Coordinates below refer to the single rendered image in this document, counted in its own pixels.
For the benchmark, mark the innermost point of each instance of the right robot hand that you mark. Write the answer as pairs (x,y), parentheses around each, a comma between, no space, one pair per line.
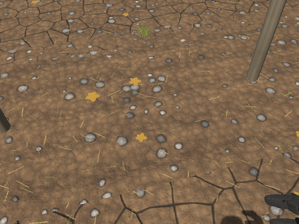
(284,201)

